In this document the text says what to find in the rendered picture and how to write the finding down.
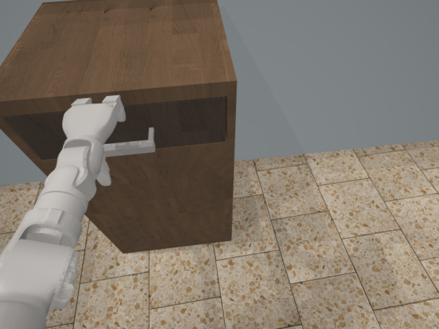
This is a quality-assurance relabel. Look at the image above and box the cabinet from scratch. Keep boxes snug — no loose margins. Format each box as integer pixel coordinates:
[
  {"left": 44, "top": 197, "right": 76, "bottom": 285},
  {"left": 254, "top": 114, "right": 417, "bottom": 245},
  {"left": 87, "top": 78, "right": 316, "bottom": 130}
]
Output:
[{"left": 0, "top": 0, "right": 237, "bottom": 254}]

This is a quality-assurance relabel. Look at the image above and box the drawer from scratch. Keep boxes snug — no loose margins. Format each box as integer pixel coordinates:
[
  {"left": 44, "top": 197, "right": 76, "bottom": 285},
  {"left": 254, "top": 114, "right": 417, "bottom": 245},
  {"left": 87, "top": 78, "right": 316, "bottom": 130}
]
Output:
[{"left": 4, "top": 97, "right": 225, "bottom": 160}]

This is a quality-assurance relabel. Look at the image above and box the left robot upper arm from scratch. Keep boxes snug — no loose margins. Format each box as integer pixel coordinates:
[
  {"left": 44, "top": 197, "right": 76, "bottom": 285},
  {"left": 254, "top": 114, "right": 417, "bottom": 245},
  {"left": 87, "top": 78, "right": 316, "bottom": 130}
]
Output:
[{"left": 0, "top": 239, "right": 80, "bottom": 329}]

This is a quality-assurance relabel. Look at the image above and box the handle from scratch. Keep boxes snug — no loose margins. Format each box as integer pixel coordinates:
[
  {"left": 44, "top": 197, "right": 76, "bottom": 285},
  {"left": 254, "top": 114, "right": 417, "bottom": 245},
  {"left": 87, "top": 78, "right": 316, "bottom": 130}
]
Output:
[{"left": 103, "top": 127, "right": 156, "bottom": 157}]

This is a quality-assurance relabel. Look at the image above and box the left robot forearm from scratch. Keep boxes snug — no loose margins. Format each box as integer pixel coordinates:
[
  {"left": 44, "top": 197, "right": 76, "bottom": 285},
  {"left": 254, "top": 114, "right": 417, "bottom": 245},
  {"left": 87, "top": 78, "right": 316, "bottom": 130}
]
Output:
[{"left": 0, "top": 135, "right": 104, "bottom": 272}]

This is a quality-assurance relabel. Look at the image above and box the left robot hand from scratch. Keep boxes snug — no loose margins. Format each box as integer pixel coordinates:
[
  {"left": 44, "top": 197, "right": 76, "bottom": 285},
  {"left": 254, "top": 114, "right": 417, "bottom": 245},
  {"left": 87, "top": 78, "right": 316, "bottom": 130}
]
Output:
[{"left": 62, "top": 95, "right": 126, "bottom": 186}]

